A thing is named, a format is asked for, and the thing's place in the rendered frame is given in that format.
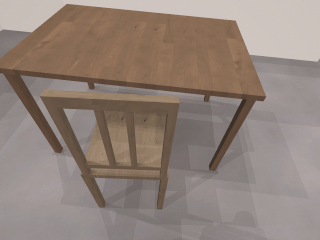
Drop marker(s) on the chair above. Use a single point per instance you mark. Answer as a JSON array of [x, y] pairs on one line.
[[132, 138]]

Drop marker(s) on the table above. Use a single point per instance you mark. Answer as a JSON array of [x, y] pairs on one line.
[[138, 49]]

